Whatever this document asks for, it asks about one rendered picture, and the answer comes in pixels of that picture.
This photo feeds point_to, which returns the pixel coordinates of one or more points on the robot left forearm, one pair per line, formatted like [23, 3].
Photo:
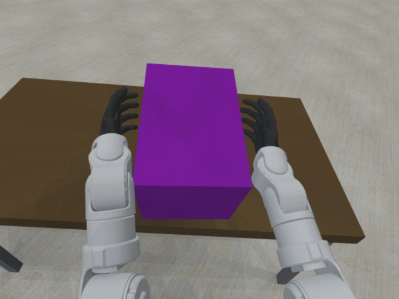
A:
[109, 209]

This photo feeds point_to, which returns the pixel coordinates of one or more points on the carton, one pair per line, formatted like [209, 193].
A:
[191, 160]

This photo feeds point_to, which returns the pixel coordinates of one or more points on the table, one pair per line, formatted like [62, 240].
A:
[47, 128]

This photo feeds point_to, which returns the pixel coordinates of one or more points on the robot right forearm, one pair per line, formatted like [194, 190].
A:
[298, 238]

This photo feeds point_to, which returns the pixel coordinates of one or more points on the left robot hand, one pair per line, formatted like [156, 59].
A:
[112, 118]

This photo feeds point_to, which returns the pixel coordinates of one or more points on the robot left upper arm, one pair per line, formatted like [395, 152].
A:
[117, 286]

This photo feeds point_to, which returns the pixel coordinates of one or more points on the right robot hand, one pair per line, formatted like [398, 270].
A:
[265, 131]

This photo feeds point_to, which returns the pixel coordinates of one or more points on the robot right upper arm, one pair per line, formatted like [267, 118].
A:
[325, 286]

